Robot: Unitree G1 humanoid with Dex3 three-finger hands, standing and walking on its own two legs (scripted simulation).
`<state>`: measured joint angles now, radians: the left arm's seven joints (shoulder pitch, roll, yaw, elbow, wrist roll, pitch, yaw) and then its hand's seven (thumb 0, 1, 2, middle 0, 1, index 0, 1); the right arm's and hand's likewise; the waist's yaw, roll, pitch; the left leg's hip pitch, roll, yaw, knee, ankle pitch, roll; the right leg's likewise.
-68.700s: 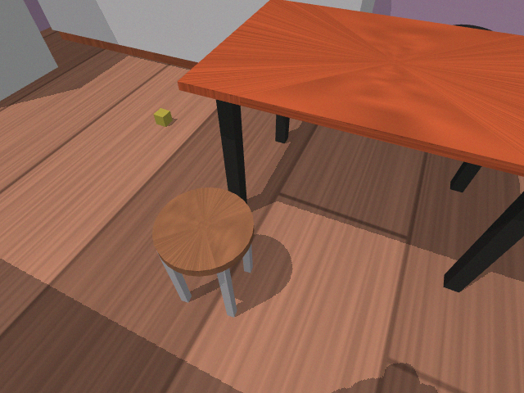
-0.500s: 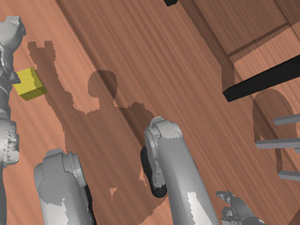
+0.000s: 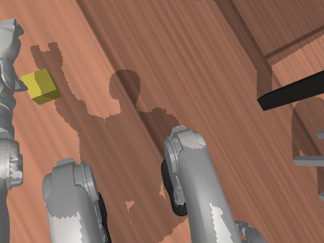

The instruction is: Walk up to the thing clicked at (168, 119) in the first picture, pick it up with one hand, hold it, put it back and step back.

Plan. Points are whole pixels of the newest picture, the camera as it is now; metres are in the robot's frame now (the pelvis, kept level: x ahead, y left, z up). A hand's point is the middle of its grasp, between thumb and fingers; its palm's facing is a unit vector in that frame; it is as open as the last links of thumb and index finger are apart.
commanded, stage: home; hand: left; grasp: from above
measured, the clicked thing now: (42, 87) +0.56 +0.22 -0.31
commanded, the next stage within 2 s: none
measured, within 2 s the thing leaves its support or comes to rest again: neither
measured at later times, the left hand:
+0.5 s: hand out of the picture +0.37 +0.21 +0.08, palm faces -0.21 -0.77 -0.61, open 7.7 cm
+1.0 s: hand out of the picture +0.27 +0.18 +0.27, palm faces +0.16 -0.96 -0.22, open 7.4 cm
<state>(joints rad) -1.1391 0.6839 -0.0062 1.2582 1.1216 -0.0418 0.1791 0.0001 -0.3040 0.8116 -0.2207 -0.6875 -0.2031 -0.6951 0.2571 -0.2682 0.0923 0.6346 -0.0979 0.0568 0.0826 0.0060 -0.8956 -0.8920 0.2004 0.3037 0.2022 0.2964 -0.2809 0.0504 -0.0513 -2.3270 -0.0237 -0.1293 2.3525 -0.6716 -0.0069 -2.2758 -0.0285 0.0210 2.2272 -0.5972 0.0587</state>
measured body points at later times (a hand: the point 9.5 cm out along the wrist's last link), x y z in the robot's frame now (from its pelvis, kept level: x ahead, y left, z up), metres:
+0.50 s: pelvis +0.02 -0.01 +0.18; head +0.17 +0.02 +0.60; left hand +0.38 +0.25 +0.11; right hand +0.20 -0.26 +0.07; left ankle +0.07 +0.12 -0.31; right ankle +0.12 -0.16 -0.31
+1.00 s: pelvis +0.07 -0.02 +0.34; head +0.13 +0.00 +0.79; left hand +0.26 +0.23 +0.28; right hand +0.25 -0.25 +0.25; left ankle +0.07 +0.12 -0.31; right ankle +0.12 -0.16 -0.31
